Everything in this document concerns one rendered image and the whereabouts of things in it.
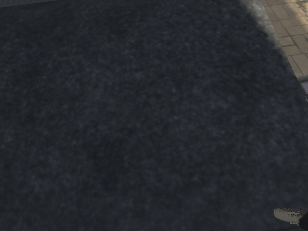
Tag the robot right hand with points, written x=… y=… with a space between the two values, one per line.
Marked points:
x=293 y=216

